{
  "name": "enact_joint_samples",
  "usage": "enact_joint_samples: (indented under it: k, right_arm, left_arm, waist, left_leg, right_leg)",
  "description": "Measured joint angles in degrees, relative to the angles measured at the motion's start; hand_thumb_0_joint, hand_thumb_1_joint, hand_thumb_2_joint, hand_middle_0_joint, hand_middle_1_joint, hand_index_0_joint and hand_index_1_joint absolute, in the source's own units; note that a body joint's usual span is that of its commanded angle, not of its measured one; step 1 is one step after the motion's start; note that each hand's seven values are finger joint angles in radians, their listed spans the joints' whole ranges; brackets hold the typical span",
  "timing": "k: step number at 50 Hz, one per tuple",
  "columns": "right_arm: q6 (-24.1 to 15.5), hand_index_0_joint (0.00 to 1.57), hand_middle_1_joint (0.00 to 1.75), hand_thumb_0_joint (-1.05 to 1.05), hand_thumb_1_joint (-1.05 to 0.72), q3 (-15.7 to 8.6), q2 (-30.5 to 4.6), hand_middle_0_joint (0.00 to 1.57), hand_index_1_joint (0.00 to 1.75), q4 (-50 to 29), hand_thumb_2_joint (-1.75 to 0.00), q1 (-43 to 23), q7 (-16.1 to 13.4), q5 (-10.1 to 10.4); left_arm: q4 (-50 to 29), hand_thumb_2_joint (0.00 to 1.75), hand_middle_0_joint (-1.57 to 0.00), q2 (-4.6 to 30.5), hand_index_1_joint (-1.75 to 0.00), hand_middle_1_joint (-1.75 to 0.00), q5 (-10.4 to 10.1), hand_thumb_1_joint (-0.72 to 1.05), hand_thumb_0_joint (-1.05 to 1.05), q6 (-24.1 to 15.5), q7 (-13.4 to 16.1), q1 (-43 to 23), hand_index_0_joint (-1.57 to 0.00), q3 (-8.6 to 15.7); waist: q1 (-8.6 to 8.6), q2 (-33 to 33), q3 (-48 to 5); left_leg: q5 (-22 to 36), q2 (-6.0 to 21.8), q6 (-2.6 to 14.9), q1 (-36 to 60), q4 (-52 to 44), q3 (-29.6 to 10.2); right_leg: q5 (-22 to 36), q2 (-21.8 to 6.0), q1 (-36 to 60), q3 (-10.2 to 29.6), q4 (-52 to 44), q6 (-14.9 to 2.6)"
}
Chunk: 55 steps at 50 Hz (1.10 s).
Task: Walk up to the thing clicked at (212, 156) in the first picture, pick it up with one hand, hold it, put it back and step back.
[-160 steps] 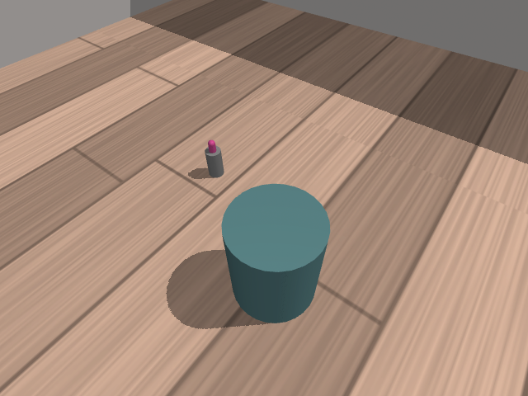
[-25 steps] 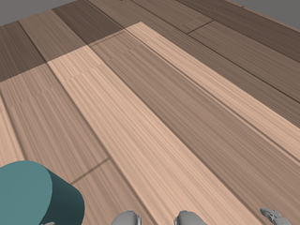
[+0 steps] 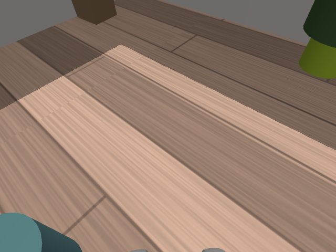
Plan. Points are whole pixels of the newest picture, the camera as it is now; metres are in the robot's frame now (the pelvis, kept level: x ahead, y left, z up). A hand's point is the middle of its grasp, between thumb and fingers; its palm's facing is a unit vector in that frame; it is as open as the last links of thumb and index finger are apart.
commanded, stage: walk up
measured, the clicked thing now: out of the picture -0.07 +1.32 -0.64
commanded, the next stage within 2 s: stand in 0.74 s
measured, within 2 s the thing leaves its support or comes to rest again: neither
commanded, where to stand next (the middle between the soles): +0.07 +0.01 m, yaw -1 degrees
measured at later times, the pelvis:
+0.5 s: pelvis +0.02 +0.02 +0.02, yaw -4 degrees
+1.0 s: pelvis +0.03 +0.02 +0.03, yaw -3 degrees
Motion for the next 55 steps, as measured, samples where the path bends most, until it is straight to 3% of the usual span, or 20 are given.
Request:
enact_joint_samples:
  k: [3, 12, 33, 55]
  right_arm:
    - [-0.72, 0.2, 0.3, 0.0, -0.91, 0.37, 1.18, 0.2, 0.3, 1.8, -0.9, -0.32, 0.13, -0.23]
    - [-1.09, 0.2, 0.3, 0.0, -0.91, 2.54, 3.62, 0.2, 0.3, 6.64, -0.9, -1.8, 0.8, -0.04]
    - [-0.69, 0.2, 0.3, 0.0, -0.91, 1.16, 3.29, 0.2, 0.3, 12.09, -0.9, -11.21, 0.33, 0.66]
    - [-0.48, 0.2, 0.3, 0.0, -0.91, 1.23, 4.89, 0.2, 0.3, 15.01, -0.9, -10.09, -0.05, 0.21]
  left_arm:
    - [1.64, 0.89, -0.21, -0.55, -0.3, -0.3, -0.6, 0.9, 0.01, 0.73, -0.12, -1.38, -0.21, -0.32]
    - [6.28, 0.89, -0.21, -1.2, -0.3, -0.3, -1.18, 0.9, 0.01, 0.27, -0.48, -3.97, -0.21, -0.89]
    - [12.8, 0.89, -0.21, -1.3, -0.3, -0.3, -1.4, 0.9, 0.0, 0.65, 0.19, -9.9, -0.21, -1.61]
    - [14.29, 0.89, -0.21, -1.96, -0.3, -0.3, -1.15, 0.9, 0.0, 1.27, -0.13, -10.86, -0.21, -1.33]
  waist:
    - [0.0, -1.42, -0.39]
    - [-0.33, -1.69, -2.29]
    - [-0.15, -2.1, -0.8]
    - [-0.78, -2.13, -1.13]
  left_leg:
    - [3.75, -0.85, -1.82, 1.49, -2.83, 1.49]
    - [5.07, -0.1, -2.2, 4.57, -8.05, 2.86]
    - [8.08, -0.2, -1.96, 10.51, -17.07, 5.9]
    - [11.58, -1.08, -1.92, 13.46, -23.64, 4.39]
  right_leg:
    - [0.16, -0.91, 0.11, 1.53, -0.25, 0.46]
    - [2.98, -0.31, 3.14, 2.89, -6.72, 0.98]
    - [6.6, -0.53, 7.68, 5.73, -15.06, 1.83]
    - [9.84, -1.67, 11.72, 4.11, -22.46, 2.13]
